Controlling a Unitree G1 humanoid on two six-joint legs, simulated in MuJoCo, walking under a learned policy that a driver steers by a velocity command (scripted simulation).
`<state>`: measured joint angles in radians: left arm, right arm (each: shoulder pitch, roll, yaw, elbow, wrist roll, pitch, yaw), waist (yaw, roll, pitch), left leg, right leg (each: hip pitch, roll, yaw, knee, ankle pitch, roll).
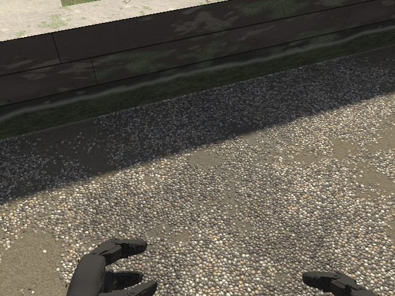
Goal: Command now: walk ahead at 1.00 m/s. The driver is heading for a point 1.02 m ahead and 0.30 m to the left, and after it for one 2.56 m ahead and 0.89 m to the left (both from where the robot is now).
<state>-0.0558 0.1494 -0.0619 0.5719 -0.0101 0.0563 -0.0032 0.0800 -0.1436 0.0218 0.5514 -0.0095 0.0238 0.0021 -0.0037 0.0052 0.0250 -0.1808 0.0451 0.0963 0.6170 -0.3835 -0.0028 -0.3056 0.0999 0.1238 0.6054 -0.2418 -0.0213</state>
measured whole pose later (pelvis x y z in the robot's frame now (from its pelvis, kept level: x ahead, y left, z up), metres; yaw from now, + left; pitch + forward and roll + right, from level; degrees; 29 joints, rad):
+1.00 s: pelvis +0.00 +0.00 +0.00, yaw +0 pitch -3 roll +0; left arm -0.04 0.15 -0.06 0.57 -0.01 0.05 0.00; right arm 0.10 -0.14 0.03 0.55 -0.01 0.02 0.00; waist 0.00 0.00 0.02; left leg -0.18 0.05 0.10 0.62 -0.39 -0.01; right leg -0.31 0.10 0.11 0.61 -0.24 -0.02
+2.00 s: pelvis +0.00 +0.00 +0.00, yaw +0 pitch -3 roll +0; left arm -0.04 0.14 -0.06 0.57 -0.01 0.05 0.00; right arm 0.10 -0.13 0.03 0.56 -0.01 0.02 0.00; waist 0.00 0.00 0.02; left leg -0.18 0.06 0.10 0.63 -0.40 -0.01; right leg -0.32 0.09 0.09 0.61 -0.25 -0.03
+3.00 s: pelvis +0.00 -0.01 +0.00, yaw +0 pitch -3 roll +0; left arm -0.04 0.14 -0.06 0.57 -0.01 0.05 0.00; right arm 0.10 -0.13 0.03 0.56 -0.01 0.03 0.00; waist 0.00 0.00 0.02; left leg -0.18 0.06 0.09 0.63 -0.40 -0.02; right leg -0.32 0.09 0.08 0.62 -0.25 -0.03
